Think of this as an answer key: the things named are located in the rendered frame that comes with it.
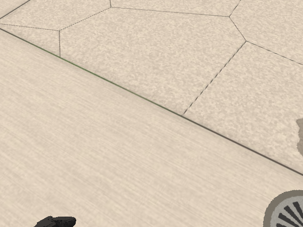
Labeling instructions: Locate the robot left hand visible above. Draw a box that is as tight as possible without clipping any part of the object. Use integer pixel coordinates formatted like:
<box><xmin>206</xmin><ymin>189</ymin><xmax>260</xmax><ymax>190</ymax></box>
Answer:
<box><xmin>34</xmin><ymin>216</ymin><xmax>77</xmax><ymax>227</ymax></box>

